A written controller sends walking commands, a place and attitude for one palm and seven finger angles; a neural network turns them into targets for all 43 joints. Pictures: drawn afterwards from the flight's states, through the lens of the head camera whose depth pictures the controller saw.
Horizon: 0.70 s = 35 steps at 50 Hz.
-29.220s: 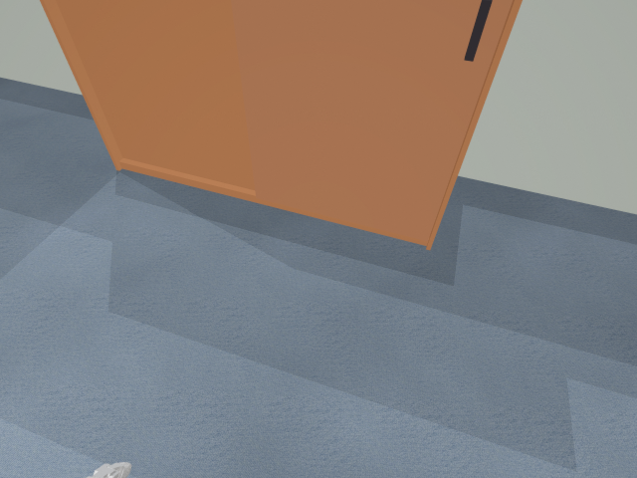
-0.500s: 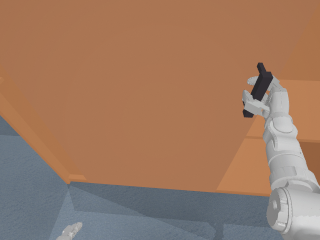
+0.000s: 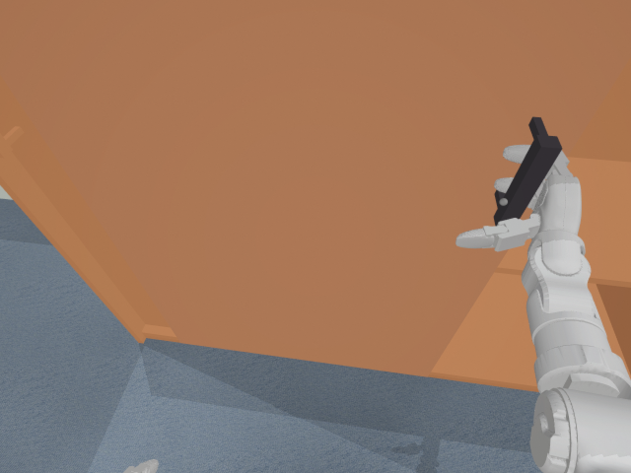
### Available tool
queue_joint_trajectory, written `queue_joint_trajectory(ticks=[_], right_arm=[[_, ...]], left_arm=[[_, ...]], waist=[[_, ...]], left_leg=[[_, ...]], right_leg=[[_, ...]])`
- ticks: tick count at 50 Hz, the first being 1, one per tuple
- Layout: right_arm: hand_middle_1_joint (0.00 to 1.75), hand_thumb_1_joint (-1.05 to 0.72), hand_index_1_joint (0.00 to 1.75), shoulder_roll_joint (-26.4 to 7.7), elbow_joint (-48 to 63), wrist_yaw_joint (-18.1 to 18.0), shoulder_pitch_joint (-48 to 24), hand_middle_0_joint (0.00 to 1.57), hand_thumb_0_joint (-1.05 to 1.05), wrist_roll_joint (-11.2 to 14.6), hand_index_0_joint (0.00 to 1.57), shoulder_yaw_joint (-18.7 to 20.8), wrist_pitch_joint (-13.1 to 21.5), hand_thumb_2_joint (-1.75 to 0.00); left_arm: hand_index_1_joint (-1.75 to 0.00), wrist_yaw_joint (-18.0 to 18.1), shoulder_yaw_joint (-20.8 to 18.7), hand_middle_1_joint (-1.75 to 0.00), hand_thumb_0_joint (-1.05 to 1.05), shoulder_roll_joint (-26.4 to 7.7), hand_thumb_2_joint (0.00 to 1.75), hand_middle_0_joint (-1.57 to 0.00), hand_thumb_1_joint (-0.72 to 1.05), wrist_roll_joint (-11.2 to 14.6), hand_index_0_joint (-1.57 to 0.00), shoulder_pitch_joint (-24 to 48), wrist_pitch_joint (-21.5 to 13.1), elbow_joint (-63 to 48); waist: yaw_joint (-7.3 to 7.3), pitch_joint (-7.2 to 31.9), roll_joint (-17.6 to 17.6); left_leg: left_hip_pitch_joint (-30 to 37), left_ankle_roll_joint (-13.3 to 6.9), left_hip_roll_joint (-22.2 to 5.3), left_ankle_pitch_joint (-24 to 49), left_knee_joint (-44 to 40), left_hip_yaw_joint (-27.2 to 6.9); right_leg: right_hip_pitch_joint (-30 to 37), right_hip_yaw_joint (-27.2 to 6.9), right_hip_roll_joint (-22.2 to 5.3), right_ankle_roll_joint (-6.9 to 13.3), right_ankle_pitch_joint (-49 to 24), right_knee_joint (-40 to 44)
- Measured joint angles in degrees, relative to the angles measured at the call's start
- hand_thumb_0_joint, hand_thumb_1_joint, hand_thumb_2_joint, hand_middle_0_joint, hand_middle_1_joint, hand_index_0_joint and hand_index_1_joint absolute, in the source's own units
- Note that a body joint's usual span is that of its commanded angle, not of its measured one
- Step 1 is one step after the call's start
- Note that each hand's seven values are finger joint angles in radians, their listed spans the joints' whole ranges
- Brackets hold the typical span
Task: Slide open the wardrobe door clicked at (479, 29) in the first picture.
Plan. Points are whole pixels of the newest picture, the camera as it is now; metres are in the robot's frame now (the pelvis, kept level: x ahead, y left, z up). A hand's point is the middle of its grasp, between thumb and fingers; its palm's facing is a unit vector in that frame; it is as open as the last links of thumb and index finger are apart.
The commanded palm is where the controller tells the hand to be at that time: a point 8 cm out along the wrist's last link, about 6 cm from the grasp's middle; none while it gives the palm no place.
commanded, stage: slip the hand off the handle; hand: right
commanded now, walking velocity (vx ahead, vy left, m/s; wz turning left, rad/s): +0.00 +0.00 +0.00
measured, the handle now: (520, 175) +0.49 -0.21 +0.13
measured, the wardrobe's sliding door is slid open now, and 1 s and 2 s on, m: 0.62 0.62 0.62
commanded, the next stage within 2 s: draw the hand back to the body in 1.44 s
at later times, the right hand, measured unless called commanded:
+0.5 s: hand (547, 209) +0.44 -0.24 +0.12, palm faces +0.26 +0.95 -0.14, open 14.4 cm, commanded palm +0.41 -0.28 +0.12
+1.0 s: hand (570, 250) +0.38 -0.25 +0.11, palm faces +0.24 +0.96 -0.13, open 14.6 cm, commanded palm +0.34 -0.29 +0.12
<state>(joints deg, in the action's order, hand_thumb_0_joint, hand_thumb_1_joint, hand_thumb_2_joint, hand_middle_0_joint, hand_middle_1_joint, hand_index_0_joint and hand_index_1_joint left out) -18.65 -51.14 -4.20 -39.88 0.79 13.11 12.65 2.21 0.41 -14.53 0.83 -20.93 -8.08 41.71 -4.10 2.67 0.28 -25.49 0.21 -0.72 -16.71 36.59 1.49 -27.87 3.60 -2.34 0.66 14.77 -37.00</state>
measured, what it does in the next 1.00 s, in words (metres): stands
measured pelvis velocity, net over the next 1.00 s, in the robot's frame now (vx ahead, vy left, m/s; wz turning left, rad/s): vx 0.04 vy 0.00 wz -0.01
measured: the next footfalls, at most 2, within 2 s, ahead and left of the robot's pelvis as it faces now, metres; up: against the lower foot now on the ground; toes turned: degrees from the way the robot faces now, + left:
none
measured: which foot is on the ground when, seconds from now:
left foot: down 0.00-1.00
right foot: down 0.00-1.00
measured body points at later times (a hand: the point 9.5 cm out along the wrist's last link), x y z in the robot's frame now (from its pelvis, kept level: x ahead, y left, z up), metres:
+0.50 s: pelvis +0.03 +0.00 +0.00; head +0.05 +0.00 +0.45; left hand +0.14 +0.26 -0.10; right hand +0.42 -0.29 +0.13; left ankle +0.02 +0.12 -0.72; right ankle +0.04 -0.11 -0.72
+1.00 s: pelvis +0.04 +0.00 +0.00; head +0.05 +0.00 +0.45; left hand +0.16 +0.25 -0.10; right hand +0.36 -0.30 +0.12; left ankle +0.02 +0.12 -0.72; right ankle +0.04 -0.11 -0.72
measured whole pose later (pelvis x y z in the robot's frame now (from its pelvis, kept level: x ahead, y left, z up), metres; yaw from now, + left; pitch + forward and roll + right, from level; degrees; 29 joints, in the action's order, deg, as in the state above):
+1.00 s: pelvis +0.04 +0.00 +0.00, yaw +0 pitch +5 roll +1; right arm -19.6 -21.5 5.2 -12.3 7.5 18.3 7.0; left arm 3.3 0.6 -14.3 2.1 -17.7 -4.8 36.2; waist -0.6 5.0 -1.1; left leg -20.5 0.4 -0.6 -19.8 35.3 1.9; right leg -23.9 3.1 -2.4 0.5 18.6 -37.5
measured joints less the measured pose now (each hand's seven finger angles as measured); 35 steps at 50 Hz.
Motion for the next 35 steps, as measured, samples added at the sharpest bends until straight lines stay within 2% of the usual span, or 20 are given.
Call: queue_joint_trajectory(ticks=[6, 12, 23, 29, 35], right_arm=[[1.21, 0.54, 1.20, 1.78, 3.74, -0.15, 2.82, 0.32, -0.01, 0.40, 0.32, -0.55, -0.81, -0.20], [1.21, 0.55, 1.19, 1.66, 5.26, 1.20, 4.12, 0.34, -0.01, -0.28, 0.33, 0.26, -1.17, -0.20], [1.17, 0.55, 1.18, -2.83, 5.82, 4.49, 6.23, 0.29, -0.01, 1.21, 0.31, 3.66, -2.10, -0.20], [1.15, 0.55, 1.16, -5.43, 4.35, 8.20, 5.74, 0.26, -0.01, 2.84, 0.28, 4.67, -1.91, -0.20], [1.15, 0.55, 1.16, -6.05, 6.62, 10.73, 7.64, 0.25, -0.01, 4.16, 0.27, 5.76, -1.52, -0.20]], left_arm=[[-0.30, -0.03, 0.05, -0.29, 0.01, 0.38, 0.90, -0.21, 0.90, -0.04, -0.20, 1.24, 0.73, -0.35], [-0.30, 0.05, 0.27, -0.29, 0.01, 0.42, 0.90, -0.21, 0.90, -0.03, -0.20, 3.33, 2.11, -2.09], [-0.30, 1.07, 0.48, -0.29, 0.01, -0.09, 0.90, -0.21, 0.90, 0.68, -0.20, 4.09, 3.49, -3.88], [-0.30, 1.39, 0.33, -0.29, 0.01, -0.72, 0.90, -0.21, 0.90, 1.03, -0.20, 2.98, 3.99, -2.84], [-0.30, 1.41, -0.17, -0.29, 0.01, -1.02, 0.90, -0.21, 0.90, 1.15, -0.20, 1.66, 4.53, -2.68]], waist=[[0.71, 0.51, -0.28], [0.98, 1.13, -0.20], [1.61, 1.10, -0.19], [2.06, 1.09, -0.34], [2.06, 1.57, -0.75]], left_leg=[[1.44, 0.15, -0.09, -0.52, -0.78, 0.21], [1.43, 0.08, -0.11, -1.23, -0.37, 0.31], [2.04, -0.24, 0.21, -2.00, -0.54, 0.91], [1.89, -0.26, 0.17, -2.41, -0.61, 1.65], [1.89, -0.13, 0.19, -2.70, -0.68, 1.53]], right_leg=[[1.11, -0.20, 0.12, 0.04, 0.70, 0.29], [1.09, -0.32, 0.14, -0.06, 1.33, -0.07], [1.27, -0.95, -0.14, -0.42, 2.17, -0.40], [0.51, -1.72, -0.05, -0.45, 2.64, -0.97], [0.36, -1.63, -0.08, -0.34, 3.24, -1.35]])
